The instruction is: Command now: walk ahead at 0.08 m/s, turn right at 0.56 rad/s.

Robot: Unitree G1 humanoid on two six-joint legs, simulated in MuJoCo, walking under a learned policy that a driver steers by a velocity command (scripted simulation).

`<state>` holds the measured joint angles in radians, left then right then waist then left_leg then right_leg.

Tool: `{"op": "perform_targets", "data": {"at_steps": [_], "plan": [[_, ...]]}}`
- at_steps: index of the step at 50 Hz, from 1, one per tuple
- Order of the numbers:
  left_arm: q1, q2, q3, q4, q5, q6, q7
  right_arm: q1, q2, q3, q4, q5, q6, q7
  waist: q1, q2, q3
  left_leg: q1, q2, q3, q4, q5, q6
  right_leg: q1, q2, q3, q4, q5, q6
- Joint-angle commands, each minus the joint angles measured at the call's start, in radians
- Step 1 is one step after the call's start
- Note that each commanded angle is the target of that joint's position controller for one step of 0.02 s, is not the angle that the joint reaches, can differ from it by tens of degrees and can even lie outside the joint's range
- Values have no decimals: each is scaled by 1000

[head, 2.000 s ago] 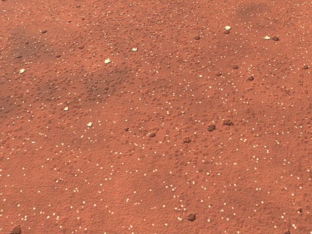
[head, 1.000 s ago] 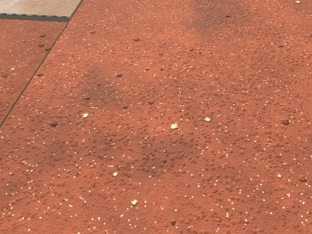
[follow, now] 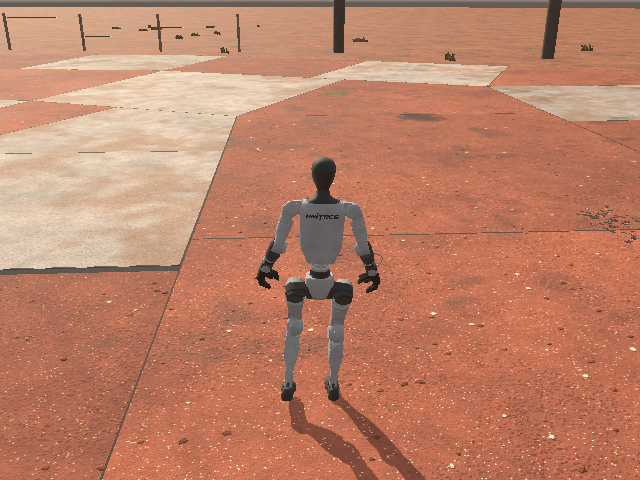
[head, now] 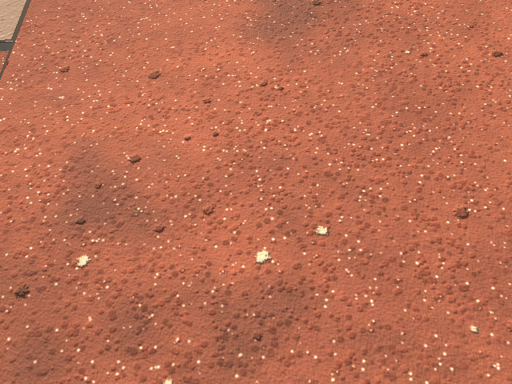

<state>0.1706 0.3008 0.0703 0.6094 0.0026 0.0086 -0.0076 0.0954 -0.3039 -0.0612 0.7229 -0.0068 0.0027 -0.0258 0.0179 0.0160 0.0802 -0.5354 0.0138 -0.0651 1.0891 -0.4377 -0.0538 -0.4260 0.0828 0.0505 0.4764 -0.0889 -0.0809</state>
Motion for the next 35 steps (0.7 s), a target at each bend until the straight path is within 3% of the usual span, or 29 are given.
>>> {"op": "perform_targets", "data": {"at_steps": [1,4,8,9,11,12,13,14,15,16,17,20,24,28,31,33,34,35], "plan": [[-18,160,49,-77,-1,-6,25,97,-73,-20,-25,-3,0,-11,-35,-108,-229,43,-6,-10,-117,60,-25,144,-223,291,-172,16,-172],[-27,170,51,-85,-12,0,38,55,-77,-19,-41,3,-9,0,-17,-167,-222,70,-15,-6,-242,111,-26,112,-204,357,-218,-369,-156],[2,171,51,-81,-16,4,33,44,-85,-23,-50,15,-45,17,-7,-180,-194,160,-40,9,-397,78,6,90,-204,420,-203,-486,-138],[1,166,49,-80,-18,6,32,62,-82,-25,-46,19,-54,21,-20,-181,-182,210,-45,16,-455,84,21,67,-196,430,-193,-512,-130],[-27,137,39,-87,-23,13,33,169,-84,-35,-8,24,-69,24,-90,-151,-144,403,-23,25,-655,171,66,-59,-136,402,-128,-569,-76],[-32,78,23,-93,-24,11,34,265,-141,-52,14,14,-73,17,-118,-29,-149,541,141,-136,-750,50,114,-202,-59,297,101,-580,-10],[-18,17,8,-117,-29,1,32,298,-216,-61,15,-10,-69,16,-94,168,-131,595,339,-453,-862,-226,202,-392,64,105,377,-505,30],[-59,88,22,-155,-27,-18,25,241,-239,-71,1,-34,-80,23,-69,225,-31,477,412,-629,-928,-386,283,-499,-25,136,507,-420,34],[-37,134,36,-131,-26,-22,19,171,-174,-56,-21,-15,-86,15,-45,182,12,469,371,-535,-927,-355,262,-519,-54,145,567,-326,45],[-1,142,43,-100,-20,-21,16,147,-133,-45,-25,1,-87,8,-35,153,6,488,314,-421,-918,-245,217,-505,-63,128,597,-257,64],[15,133,44,-83,-15,-23,13,150,-120,-39,-27,6,-85,3,-35,134,-14,501,279,-332,-916,-151,186,-486,-72,107,626,-209,77],[-19,69,27,-83,-18,-32,1,229,-100,-29,-1,-7,-95,0,-70,101,-16,483,235,-143,-932,87,181,-455,-94,71,681,-78,98],[-93,39,13,-103,-24,-44,-7,290,-105,-25,35,-5,-91,11,-101,97,9,502,226,-39,-950,226,207,-427,-103,49,499,5,113],[-210,-1,-11,-133,-24,-60,-36,330,-140,-28,75,19,-79,15,-135,106,40,498,235,25,-956,326,213,-309,-129,-62,259,38,107],[-245,9,-12,-146,-31,-71,-51,369,-162,-31,108,37,-67,23,-134,119,57,521,265,22,-927,433,214,-199,-108,-98,132,-44,65],[-172,51,7,-135,-30,-80,-50,362,-187,-34,124,45,-58,23,-61,144,7,542,277,17,-827,735,200,-36,-65,-110,57,-86,23],[-31,89,30,-94,-29,-82,-43,343,-190,-33,128,49,-56,20,29,127,-81,521,245,59,-675,920,177,163,-41,-121,-5,-35,-11],[135,143,56,-49,-23,-77,-27,334,-172,-25,120,42,-64,18,112,110,-201,381,201,87,-473,886,143,450,-86,-74,23,3,-40]]}}
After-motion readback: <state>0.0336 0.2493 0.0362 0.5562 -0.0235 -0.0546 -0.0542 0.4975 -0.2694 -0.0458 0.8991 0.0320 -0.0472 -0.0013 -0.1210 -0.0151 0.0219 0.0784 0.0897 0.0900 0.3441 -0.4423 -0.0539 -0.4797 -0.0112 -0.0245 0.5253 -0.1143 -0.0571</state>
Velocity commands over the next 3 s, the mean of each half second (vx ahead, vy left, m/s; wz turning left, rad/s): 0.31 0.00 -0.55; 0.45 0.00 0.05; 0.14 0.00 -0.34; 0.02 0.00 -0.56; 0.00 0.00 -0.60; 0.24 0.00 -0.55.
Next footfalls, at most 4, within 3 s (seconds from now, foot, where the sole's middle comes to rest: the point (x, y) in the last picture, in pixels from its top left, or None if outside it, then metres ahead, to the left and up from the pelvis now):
0.24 left None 0.12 0.16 -0.77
0.70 right None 0.31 -0.20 -0.77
1.14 left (298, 294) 0.64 -0.04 -0.77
1.56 right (380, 357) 0.47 -0.24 -0.77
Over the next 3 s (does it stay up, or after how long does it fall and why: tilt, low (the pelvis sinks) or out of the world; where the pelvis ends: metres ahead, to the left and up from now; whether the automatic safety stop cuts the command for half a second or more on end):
stays up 0.53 -0.24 0.00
